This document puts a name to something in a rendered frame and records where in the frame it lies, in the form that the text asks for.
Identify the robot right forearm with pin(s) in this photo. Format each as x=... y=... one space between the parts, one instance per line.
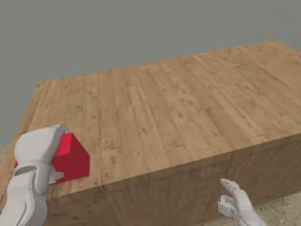
x=248 y=217

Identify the robot left hand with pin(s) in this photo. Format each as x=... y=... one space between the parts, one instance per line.
x=41 y=145

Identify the robot right hand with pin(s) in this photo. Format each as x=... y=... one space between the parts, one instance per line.
x=230 y=207

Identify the table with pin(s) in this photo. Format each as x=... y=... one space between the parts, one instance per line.
x=161 y=135

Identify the robot left forearm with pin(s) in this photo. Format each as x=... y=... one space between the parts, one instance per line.
x=26 y=193

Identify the sponge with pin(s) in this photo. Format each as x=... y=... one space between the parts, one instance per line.
x=71 y=158

